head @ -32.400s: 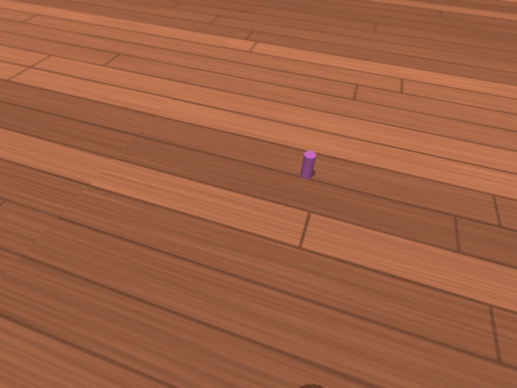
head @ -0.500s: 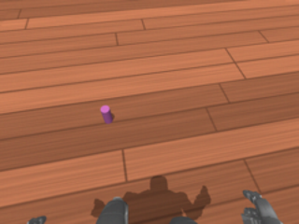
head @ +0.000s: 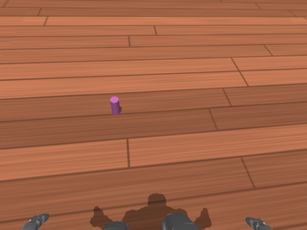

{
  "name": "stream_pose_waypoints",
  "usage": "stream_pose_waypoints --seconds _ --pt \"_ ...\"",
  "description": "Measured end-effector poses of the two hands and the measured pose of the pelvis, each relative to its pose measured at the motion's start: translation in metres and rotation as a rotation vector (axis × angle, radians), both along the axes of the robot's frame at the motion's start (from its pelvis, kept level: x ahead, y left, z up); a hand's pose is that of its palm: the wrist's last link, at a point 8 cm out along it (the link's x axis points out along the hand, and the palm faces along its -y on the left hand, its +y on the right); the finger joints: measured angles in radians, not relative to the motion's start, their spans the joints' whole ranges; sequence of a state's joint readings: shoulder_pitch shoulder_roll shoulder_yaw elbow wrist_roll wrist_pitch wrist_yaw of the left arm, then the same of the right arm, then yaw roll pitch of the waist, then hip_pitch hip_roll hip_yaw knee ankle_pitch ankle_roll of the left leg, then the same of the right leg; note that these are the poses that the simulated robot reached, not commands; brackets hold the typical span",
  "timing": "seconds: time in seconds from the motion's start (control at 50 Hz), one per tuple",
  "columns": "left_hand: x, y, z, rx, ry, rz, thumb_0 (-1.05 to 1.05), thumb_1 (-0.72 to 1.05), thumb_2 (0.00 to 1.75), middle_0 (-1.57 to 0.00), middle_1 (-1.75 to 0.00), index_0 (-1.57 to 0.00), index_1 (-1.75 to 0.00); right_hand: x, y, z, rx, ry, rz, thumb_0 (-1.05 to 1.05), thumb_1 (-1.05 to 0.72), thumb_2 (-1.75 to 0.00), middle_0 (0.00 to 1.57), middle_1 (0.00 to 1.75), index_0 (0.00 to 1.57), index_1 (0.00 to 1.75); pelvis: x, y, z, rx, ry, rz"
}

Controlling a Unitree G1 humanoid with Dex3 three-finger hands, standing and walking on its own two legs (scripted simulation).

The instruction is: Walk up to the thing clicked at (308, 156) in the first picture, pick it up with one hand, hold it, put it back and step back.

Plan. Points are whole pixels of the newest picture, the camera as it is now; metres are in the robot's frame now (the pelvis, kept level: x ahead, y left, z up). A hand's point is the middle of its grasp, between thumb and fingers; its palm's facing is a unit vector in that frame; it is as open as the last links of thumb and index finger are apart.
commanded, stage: step back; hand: left
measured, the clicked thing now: (115, 106) +1.00 +0.23 -0.68
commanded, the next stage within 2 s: stand in 1.02 s
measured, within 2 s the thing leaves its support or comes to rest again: neither
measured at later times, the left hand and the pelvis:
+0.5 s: hand out of the picture +0.02 +0.28 -0.15, palm faces -0.01 -0.93 -0.36, open 7.3 cm; pelvis -0.04 +0.01 +0.00, yaw -1 degrees
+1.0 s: hand out of the picture +0.13 +0.25 -0.14, palm faces +0.03 -0.95 -0.31, open 7.3 cm; pelvis +0.01 +0.00 +0.01, yaw +1 degrees
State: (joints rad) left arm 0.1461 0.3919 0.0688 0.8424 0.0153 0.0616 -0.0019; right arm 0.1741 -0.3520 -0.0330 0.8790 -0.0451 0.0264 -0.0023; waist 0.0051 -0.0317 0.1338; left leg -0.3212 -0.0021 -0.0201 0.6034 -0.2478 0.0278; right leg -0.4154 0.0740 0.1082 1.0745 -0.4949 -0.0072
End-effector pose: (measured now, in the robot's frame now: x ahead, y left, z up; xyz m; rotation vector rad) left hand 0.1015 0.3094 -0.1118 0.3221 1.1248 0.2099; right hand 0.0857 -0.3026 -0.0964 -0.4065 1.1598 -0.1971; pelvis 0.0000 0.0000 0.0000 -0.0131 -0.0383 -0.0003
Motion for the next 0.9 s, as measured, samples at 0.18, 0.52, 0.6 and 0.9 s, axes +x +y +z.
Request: stream_pose_waypoints --seconds 0.18,0.52,0.6,0.9 --pt "-0.096 -0.016 -0.001 0.015 0.109 0.007 0.0 0.91 0.9 -0.2 -0.3 -0.21 -0.3 -0.035 -0.025 -0.004 0.02 -0.058 -0.04 0.01 -0.9 -0.9 0.21 0.3 0.2 0.3 -0.037 -0.015 -0.001 -0.008 -0.005 -0.052" --pt "-0.086 0.015 0.0 0.009 0.102 0.02 0.01 0.91 0.9 -0.2 -0.3 -0.21 -0.3 -0.076 0.007 -0.003 0.046 0.023 -0.058 0.01 -0.9 -0.9 0.21 0.3 0.2 0.3 -0.034 0.005 0.005 0.022 -0.003 -0.013" --pt "-0.061 0.01 0.004 0.018 0.066 0.0 0.0 0.91 0.9 -0.2 -0.3 -0.21 -0.3 -0.073 0.0 -0.007 0.048 0.03 -0.072 0.01 -0.9 -0.9 0.21 0.3 0.21 0.3 -0.028 -0.001 0.004 0.017 0.0 -0.011" --pt "0.003 -0.019 0.004 -0.037 -0.017 0.017 0.0 0.91 0.9 -0.2 -0.3 -0.21 -0.3 -0.011 0.001 -0.013 0.061 0.041 -0.042 0.01 -0.9 -0.9 0.21 0.3 0.2 0.3 0.007 -0.005 0.006 0.007 0.01 0.014"
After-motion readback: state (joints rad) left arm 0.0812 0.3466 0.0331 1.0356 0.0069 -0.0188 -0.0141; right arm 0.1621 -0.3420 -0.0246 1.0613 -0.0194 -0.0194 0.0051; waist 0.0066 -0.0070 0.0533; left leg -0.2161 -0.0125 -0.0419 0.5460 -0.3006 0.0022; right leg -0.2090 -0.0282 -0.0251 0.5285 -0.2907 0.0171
